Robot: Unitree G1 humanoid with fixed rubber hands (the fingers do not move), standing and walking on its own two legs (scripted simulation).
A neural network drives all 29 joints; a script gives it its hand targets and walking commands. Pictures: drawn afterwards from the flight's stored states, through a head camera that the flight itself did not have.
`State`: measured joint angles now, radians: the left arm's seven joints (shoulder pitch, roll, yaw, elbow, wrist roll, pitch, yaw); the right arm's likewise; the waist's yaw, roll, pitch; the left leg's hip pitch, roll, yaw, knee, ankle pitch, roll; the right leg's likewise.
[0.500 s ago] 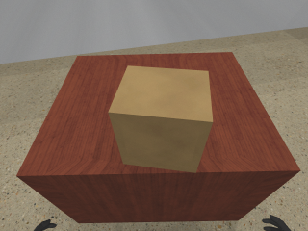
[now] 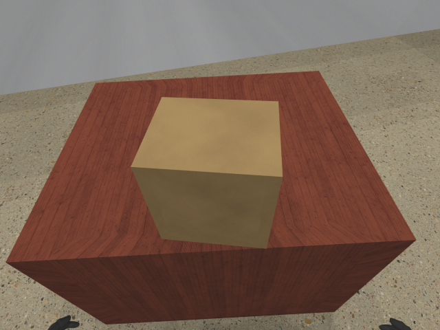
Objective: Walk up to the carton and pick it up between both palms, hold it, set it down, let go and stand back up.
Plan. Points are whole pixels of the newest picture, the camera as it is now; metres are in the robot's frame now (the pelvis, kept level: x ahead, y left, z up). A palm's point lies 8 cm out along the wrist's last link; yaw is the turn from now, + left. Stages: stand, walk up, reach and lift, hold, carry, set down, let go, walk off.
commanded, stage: walk up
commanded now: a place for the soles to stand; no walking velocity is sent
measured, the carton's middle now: (215, 175) +0.43 +0.03 +0.02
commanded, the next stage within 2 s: reach and lift in 1.18 s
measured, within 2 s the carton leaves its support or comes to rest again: neither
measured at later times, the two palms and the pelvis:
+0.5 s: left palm out of the picture +0.12 +0.35 -0.07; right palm out of the picture +0.14 -0.29 -0.08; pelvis +0.04 +0.03 +0.00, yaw +1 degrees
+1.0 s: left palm (40, 310) +0.18 +0.35 -0.05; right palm (393, 325) +0.16 -0.28 -0.08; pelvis +0.06 +0.03 +0.00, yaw +1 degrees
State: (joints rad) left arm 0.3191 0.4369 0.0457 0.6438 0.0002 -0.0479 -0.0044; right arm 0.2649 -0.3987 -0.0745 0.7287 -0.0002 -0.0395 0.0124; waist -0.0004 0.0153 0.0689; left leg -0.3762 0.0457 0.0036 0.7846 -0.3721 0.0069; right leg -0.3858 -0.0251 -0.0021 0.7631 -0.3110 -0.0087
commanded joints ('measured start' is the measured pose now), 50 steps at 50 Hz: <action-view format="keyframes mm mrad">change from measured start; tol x16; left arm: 1 39 322 104 -14 50 -36 18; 14 -26 107 34 -80 1 -13 11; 50 -83 187 23 38 21 -15 14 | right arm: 1 -12 -250 -45 -28 -24 15 -15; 13 208 -220 -65 33 -35 -38 -9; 18 -19 -284 -64 -43 -35 -26 -11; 50 -54 -232 -22 -17 -21 -20 -7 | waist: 1 54 -139 41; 10 30 -245 -1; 12 -35 -190 -68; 14 -43 203 -108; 23 1 200 -79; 27 17 -193 -62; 33 36 66 -57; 50 21 7 -101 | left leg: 1 -324 -28 -73 292 -195 23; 12 113 -62 54 -219 38 35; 15 227 279 -619 -465 69 166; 18 31 208 -457 -458 -333 202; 23 26 85 -243 -292 29 160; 28 -81 -38 -30 -16 -73 15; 33 53 129 -352 -306 87 153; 38 44 7 -108 -78 458 58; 50 -21 79 -226 -242 152 98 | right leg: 1 100 -397 648 -539 -614 -266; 12 34 -223 157 -150 182 -176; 14 -203 -24 -23 223 -43 -39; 15 -266 12 8 211 -262 -23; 18 -116 -36 40 124 -275 -29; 24 135 37 -70 -240 -27 -32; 27 163 -244 375 -405 -295 -163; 32 -41 -36 20 -83 -43 -47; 38 190 -134 107 -137 321 -98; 50 111 -65 37 -155 0 -61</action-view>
